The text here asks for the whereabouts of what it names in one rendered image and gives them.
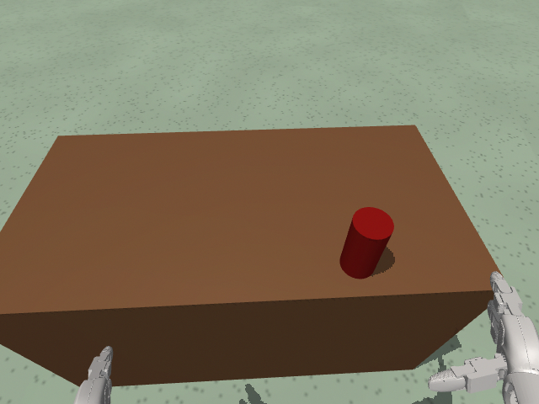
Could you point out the right robot arm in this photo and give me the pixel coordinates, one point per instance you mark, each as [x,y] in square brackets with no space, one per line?
[521,388]

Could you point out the right robot hand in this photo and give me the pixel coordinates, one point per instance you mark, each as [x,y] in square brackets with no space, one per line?
[517,346]

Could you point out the left robot hand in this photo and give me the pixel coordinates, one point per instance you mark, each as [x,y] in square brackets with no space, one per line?
[97,388]

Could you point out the can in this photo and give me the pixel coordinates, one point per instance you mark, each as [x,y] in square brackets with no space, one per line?
[368,235]

